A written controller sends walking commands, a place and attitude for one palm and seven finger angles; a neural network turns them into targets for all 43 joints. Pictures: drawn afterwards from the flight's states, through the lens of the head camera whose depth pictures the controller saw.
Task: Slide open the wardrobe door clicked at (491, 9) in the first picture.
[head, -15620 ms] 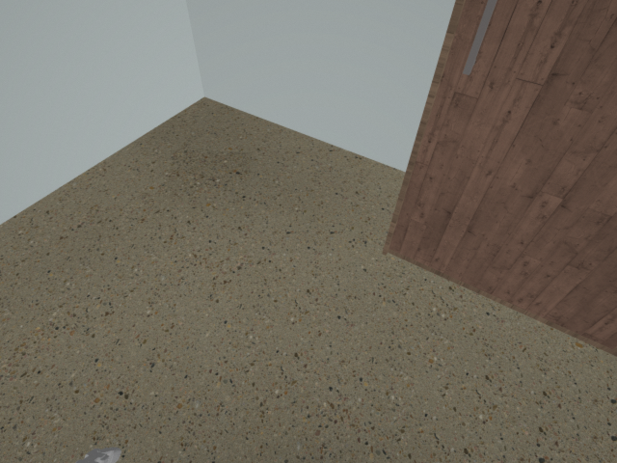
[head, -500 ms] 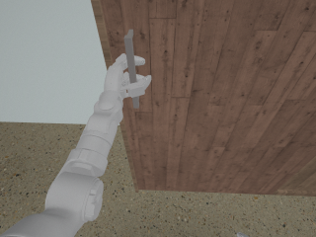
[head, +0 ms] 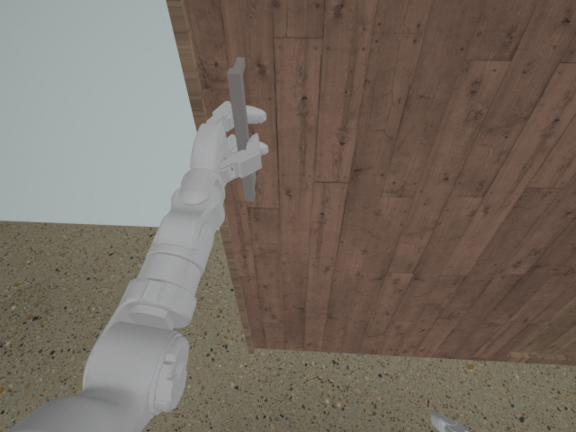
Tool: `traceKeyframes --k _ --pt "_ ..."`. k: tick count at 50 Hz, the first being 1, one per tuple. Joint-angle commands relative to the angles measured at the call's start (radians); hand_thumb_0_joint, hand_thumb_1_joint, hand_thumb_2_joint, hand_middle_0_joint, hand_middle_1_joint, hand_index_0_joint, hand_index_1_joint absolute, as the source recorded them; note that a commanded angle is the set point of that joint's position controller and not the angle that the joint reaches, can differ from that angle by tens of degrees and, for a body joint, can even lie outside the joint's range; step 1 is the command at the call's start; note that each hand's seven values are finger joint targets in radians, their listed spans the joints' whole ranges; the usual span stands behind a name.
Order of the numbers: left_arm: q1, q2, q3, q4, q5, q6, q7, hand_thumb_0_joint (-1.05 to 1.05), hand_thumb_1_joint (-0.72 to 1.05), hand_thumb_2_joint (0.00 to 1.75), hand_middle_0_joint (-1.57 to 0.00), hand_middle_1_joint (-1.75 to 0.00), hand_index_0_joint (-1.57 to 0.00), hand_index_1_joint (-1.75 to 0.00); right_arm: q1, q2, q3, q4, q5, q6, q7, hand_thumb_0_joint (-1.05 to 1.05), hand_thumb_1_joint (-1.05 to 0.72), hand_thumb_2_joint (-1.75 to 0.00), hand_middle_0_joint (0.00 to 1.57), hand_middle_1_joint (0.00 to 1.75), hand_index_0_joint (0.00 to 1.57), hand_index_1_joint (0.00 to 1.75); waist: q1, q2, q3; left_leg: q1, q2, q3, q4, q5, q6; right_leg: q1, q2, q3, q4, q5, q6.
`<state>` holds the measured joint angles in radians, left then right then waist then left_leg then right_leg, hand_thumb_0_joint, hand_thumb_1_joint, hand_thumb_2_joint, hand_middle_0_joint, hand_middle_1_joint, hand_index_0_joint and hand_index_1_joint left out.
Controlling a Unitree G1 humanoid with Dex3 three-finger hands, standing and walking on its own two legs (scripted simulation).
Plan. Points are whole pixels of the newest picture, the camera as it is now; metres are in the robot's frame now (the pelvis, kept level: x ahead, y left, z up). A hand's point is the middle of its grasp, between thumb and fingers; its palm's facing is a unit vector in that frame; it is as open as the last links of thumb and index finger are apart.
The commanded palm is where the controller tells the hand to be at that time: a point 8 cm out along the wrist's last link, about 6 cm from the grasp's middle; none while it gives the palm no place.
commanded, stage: grip the handle and tug to test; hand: left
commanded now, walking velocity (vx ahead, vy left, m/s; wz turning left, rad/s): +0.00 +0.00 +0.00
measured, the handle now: (245, 136) +0.49 +0.08 +0.17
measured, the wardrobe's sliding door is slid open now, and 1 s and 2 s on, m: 0.00 0.00 0.01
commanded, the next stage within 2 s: tug the door sideways, standing still in 0.34 s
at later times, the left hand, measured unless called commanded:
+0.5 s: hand (255, 157) +0.43 +0.06 +0.18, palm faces -0.07 -1.00 +0.01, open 5.5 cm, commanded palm +0.41 +0.11 +0.18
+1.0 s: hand (258, 157) +0.44 +0.06 +0.18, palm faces -0.01 -1.00 -0.04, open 5.4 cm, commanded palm +0.41 +0.05 +0.18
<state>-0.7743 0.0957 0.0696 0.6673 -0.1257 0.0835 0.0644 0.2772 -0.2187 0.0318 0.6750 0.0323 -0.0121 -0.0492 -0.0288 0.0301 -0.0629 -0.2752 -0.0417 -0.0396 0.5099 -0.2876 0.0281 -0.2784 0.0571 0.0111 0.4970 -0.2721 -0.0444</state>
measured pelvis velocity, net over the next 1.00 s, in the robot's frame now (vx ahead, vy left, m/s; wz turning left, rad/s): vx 0.00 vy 0.01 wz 0.06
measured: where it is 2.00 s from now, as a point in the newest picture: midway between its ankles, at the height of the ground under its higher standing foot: outside the picture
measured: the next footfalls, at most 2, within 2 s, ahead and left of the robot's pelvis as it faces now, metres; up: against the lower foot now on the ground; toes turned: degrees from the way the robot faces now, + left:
right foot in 1.72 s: +0.08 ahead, -0.21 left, +0.00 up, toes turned -3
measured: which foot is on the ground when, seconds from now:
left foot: down 0.00-1.00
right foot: down 0.00-1.00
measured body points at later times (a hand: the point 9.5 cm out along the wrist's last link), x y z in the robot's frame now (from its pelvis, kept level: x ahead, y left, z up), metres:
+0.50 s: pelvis +0.02 +0.00 +0.00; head +0.02 -0.02 +0.45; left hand +0.43 +0.11 +0.18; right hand +0.15 -0.25 -0.11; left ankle -0.02 +0.10 -0.74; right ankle -0.01 -0.09 -0.74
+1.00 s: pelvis +0.00 +0.01 +0.00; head +0.02 +0.00 +0.45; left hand +0.43 +0.11 +0.18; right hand +0.13 -0.21 -0.13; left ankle -0.02 +0.10 -0.74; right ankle -0.01 -0.09 -0.74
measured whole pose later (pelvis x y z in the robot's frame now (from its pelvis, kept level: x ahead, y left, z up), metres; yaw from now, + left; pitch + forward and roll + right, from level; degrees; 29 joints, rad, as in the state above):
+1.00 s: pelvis +0.00 +0.01 +0.00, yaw +3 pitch +4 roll +0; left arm -0.86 0.04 -0.06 0.71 -0.14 0.09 0.17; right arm 0.28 -0.20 0.03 0.71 0.02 -0.02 -0.01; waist 0.00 0.03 -0.05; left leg -0.32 -0.07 -0.08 0.56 -0.31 0.03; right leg -0.30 0.03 -0.04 0.54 -0.31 -0.04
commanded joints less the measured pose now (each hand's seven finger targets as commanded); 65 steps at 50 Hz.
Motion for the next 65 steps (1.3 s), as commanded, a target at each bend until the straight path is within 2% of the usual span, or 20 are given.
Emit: traceKeyframes --k 1,2,4,5,8,10,15,16,19,22,25,27,32,34,48,49,53,62,64,65 --pt "-0.457 0.097 0.014 -0.252 -0.003 -0.061 -0.014 0.00 0.90 0.90 -0.45 -1.40 -0.45 -1.40 -0.041 -0.108 -0.040 -0.139 0.005 -0.037 -0.004 0.00 -0.90 -0.90 0.20 0.30 0.20 0.30 -0.003 -0.080 -0.313 0.127 0.020 0.033 -0.017 0.348 0.013 0.125 -0.038 -0.020 -0.031 0.425 0.014" --pt "-0.438 0.071 -0.004 -0.266 -0.005 -0.059 -0.018 0.00 0.90 0.90 -0.45 -1.40 -0.45 -1.40 -0.047 -0.105 -0.040 -0.145 0.005 -0.039 -0.002 0.00 -0.90 -0.90 0.20 0.30 0.20 0.30 0.000 -0.071 -0.319 0.133 0.019 0.036 -0.016 0.355 0.013 0.128 -0.037 -0.021 -0.029 0.434 0.014" --pt "-0.378 0.094 0.020 -0.270 -0.009 -0.057 -0.019 0.00 0.90 0.90 -0.45 -1.40 -0.45 -1.40 -0.048 -0.113 -0.043 -0.153 0.004 -0.036 -0.002 0.00 -0.90 -0.90 0.20 0.30 0.20 0.30 0.014 -0.090 -0.327 0.128 0.020 0.037 -0.015 0.370 0.013 0.151 -0.038 -0.024 -0.027 0.444 0.014" --pt "-0.384 0.096 0.018 -0.291 -0.009 -0.056 -0.022 0.00 0.90 0.90 -0.45 -1.40 -0.45 -1.40 -0.052 -0.111 -0.041 -0.153 0.006 -0.035 -0.001 0.00 -0.90 -0.90 0.20 0.30 0.20 0.30 0.007 -0.096 -0.320 0.128 0.022 0.037 -0.018 0.369 0.013 0.147 -0.038 -0.025 -0.027 0.450 0.014" --pt "-0.335 0.068 0.001 -0.328 -0.015 -0.040 -0.029 0.00 0.90 0.90 -0.45 -1.40 -0.45 -1.40 -0.063 -0.106 -0.041 -0.166 0.009 -0.036 0.003 0.00 -0.90 -0.90 0.20 0.30 0.20 0.30 0.016 -0.083 -0.317 0.135 0.022 0.045 -0.016 0.380 0.013 0.152 -0.037 -0.022 -0.028 0.473 0.015" --pt "-0.288 0.118 0.046 -0.345 -0.017 -0.028 -0.028 0.00 0.90 0.90 -0.45 -1.40 -0.45 -1.40 -0.070 -0.114 -0.043 -0.172 0.009 -0.028 0.001 0.00 -0.90 -0.90 0.20 0.30 0.20 0.30 0.028 -0.106 -0.317 0.123 0.024 0.047 -0.021 0.391 0.014 0.177 -0.039 -0.021 -0.028 0.494 0.016" --pt "-0.182 0.096 0.034 -0.451 -0.020 0.007 -0.034 0.00 0.90 0.90 -0.45 -1.40 -0.45 -1.40 -0.089 -0.108 -0.043 -0.197 0.009 -0.021 0.007 0.00 -0.90 -0.90 0.20 0.30 0.20 0.30 0.045 -0.088 -0.337 0.146 0.024 0.056 -0.022 0.462 0.012 0.217 -0.043 -0.024 -0.019 0.574 0.017" --pt "-0.166 0.122 0.060 -0.476 -0.020 0.014 -0.032 0.00 0.90 0.90 -0.45 -1.40 -0.45 -1.40 -0.088 -0.109 -0.043 -0.197 0.008 -0.018 0.008 0.00 -0.90 -0.90 0.20 0.30 0.20 0.30 0.054 -0.097 -0.349 0.146 0.024 0.055 -0.020 0.479 0.011 0.233 -0.043 -0.023 -0.016 0.600 0.018" --pt "-0.124 0.124 0.055 -0.508 -0.019 0.044 -0.035 0.00 0.90 0.90 -0.45 -1.40 -0.45 -1.40 -0.098 -0.110 -0.044 -0.207 0.008 -0.004 0.006 0.00 -0.90 -0.90 0.20 0.30 0.20 0.30 0.053 -0.114 -0.335 0.143 0.025 0.060 -0.023 0.494 0.010 0.258 -0.050 -0.025 -0.018 0.638 0.023" --pt "-0.089 0.109 0.047 -0.560 -0.019 0.074 -0.033 0.00 0.90 0.90 -0.45 -1.40 -0.45 -1.40 -0.112 -0.103 -0.041 -0.216 0.008 0.004 0.009 0.00 -0.90 -0.90 0.20 0.30 0.20 0.30 0.054 -0.083 -0.329 0.158 0.025 0.064 -0.020 0.519 0.009 0.251 -0.051 -0.021 -0.017 0.680 0.027" --pt "-0.347 0.097 0.006 -0.504 -0.007 0.102 -0.006 0.00 0.90 0.90 -0.45 -1.40 -0.45 -1.40 -0.092 -0.109 -0.043 -0.180 0.007 0.015 -0.005 0.00 -0.90 -0.90 0.20 0.30 0.20 0.30 -0.013 -0.068 -0.273 0.169 0.024 0.051 -0.011 0.475 0.014 0.162 -0.042 -0.022 -0.040 0.597 0.028" --pt "-0.365 0.024 -0.042 -0.445 0.000 0.116 0.011 0.00 0.90 0.90 -0.45 -1.40 -0.45 -1.40 -0.079 -0.099 -0.042 -0.163 0.001 0.014 -0.006 0.00 -0.90 -0.90 0.20 0.30 0.20 0.30 -0.028 -0.075 -0.268 0.174 0.021 0.043 -0.004 0.464 0.014 0.135 -0.041 -0.025 -0.036 0.577 0.028" --pt "-0.447 -0.069 -0.117 -0.382 -0.002 0.081 0.021 0.00 0.90 0.90 -0.45 -1.40 -0.45 -1.40 -0.061 -0.092 -0.044 -0.139 -0.008 0.004 0.001 0.00 -0.90 -0.90 0.20 0.30 0.20 0.30 -0.043 -0.066 -0.325 0.212 0.018 0.019 0.019 0.500 0.009 0.101 -0.039 -0.035 -0.014 0.550 0.020" --pt "-0.449 -0.092 -0.142 -0.333 -0.004 0.061 0.016 0.00 0.90 0.90 -0.45 -1.40 -0.45 -1.40 -0.059 -0.097 -0.046 -0.136 -0.008 0.002 0.004 0.00 -0.90 -0.90 0.20 0.30 0.20 0.30 -0.049 -0.098 -0.301 0.203 0.019 0.012 0.019 0.479 0.012 0.087 -0.037 -0.039 -0.015 0.523 0.021" --pt "-0.668 -0.268 -0.302 -0.192 -0.015 -0.060 0.024 0.00 0.90 0.90 -0.45 -1.40 -0.45 -1.40 -0.030 -0.088 -0.044 -0.083 -0.006 -0.060 0.040 0.00 -0.90 -0.90 0.20 0.30 0.20 0.30 -0.085 -0.045 -0.305 0.232 0.034 -0.047 0.039 0.375 -0.008 -0.073 -0.028 -0.058 0.016 0.318 0.008" --pt "-0.666 -0.274 -0.312 -0.177 -0.013 -0.067 0.026 0.00 0.90 0.90 -0.45 -1.40 -0.45 -1.40 -0.026 -0.092 -0.048 -0.079 -0.006 -0.062 0.041 0.00 -0.90 -0.90 0.20 0.30 0.20 0.30 -0.088 -0.077 -0.306 0.233 0.041 -0.053 0.039 0.382 -0.007 -0.073 -0.028 -0.061 0.019 0.312 0.010" --pt "-0.708 -0.282 -0.310 -0.147 -0.015 -0.081 0.031 0.00 0.90 0.90 -0.45 -1.40 -0.45 -1.40 -0.014 -0.092 -0.047 -0.061 -0.007 -0.080 0.048 0.00 -0.90 -0.90 0.20 0.30 0.20 0.30 -0.087 -0.035 -0.319 0.229 0.038 -0.057 0.044 0.355 -0.017 -0.104 -0.027 -0.060 0.032 0.280 0.006" --pt "-0.730 -0.297 -0.308 -0.065 -0.019 -0.102 0.042 0.00 0.90 0.90 -0.45 -1.40 -0.45 -1.40 0.007 -0.096 -0.046 -0.041 -0.005 -0.100 0.053 0.00 -0.90 -0.90 0.20 0.30 0.20 0.30 -0.094 -0.058 -0.284 0.193 0.042 -0.069 0.045 0.302 -0.025 -0.143 -0.024 -0.065 0.045 0.225 0.006" --pt "-0.762 -0.268 -0.282 -0.051 -0.022 -0.105 0.046 0.00 0.90 0.90 -0.45 -1.40 -0.45 -1.40 0.013 -0.103 -0.048 -0.037 -0.007 -0.101 0.050 0.00 -0.90 -0.90 0.20 0.30 0.20 0.30 -0.098 -0.065 -0.278 0.173 0.037 -0.061 0.040 0.268 -0.022 -0.133 -0.028 -0.064 0.037 0.214 0.007" --pt "-0.766 0.217 -0.011 -0.129 0.040 -0.196 0.049 0.00 0.90 0.90 -0.45 -1.40 -0.45 -1.40 -0.004 -0.155 -0.062 -0.035 0.003 -0.083 0.007 0.00 -0.90 -0.90 0.20 0.30 0.20 0.30 -0.033 -0.061 -0.269 0.064 0.115 -0.094 -0.007 0.178 0.027 -0.062 -0.072 -0.020 0.039 0.081 0.032"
